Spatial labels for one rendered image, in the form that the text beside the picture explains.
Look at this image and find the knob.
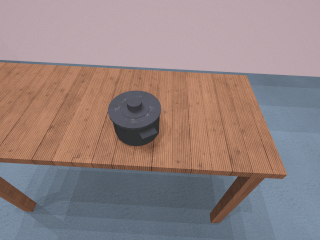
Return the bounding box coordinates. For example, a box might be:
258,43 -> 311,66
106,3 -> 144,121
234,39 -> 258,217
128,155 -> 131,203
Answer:
126,96 -> 142,111

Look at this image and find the lid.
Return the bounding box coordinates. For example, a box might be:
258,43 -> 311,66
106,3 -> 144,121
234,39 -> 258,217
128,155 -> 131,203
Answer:
108,90 -> 161,130

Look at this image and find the table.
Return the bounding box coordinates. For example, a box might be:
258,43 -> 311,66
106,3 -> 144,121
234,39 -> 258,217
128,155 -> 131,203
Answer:
0,62 -> 287,224

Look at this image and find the pot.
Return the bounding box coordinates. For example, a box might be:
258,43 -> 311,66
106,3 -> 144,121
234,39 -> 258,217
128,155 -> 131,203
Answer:
113,117 -> 160,146

